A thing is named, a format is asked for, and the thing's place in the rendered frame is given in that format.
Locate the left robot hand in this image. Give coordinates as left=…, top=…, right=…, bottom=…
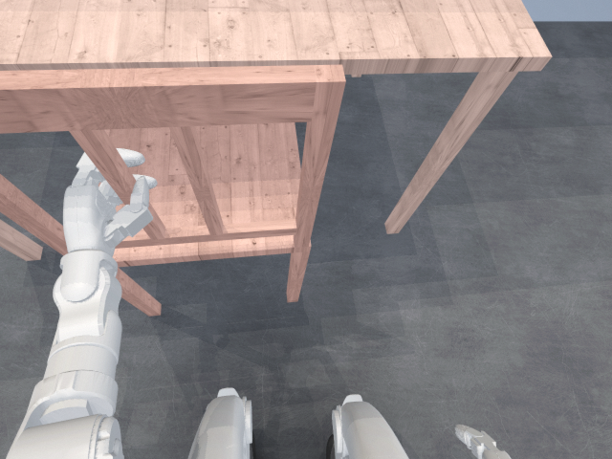
left=63, top=148, right=158, bottom=257

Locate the right robot thigh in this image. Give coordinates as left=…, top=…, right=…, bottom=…
left=332, top=402, right=409, bottom=459

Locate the robot thigh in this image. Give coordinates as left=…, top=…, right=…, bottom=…
left=187, top=395, right=252, bottom=459
left=332, top=402, right=409, bottom=459

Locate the left robot thigh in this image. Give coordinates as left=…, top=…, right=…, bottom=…
left=187, top=395, right=252, bottom=459

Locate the left robot forearm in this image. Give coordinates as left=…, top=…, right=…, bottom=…
left=6, top=249, right=122, bottom=459

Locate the robot left upper arm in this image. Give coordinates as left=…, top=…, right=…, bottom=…
left=11, top=414, right=124, bottom=459

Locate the chair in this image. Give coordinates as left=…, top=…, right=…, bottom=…
left=0, top=65, right=346, bottom=317

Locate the table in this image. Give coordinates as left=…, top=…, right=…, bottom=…
left=0, top=0, right=552, bottom=261

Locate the right robot hand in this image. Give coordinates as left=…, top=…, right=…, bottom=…
left=455, top=425, right=512, bottom=459

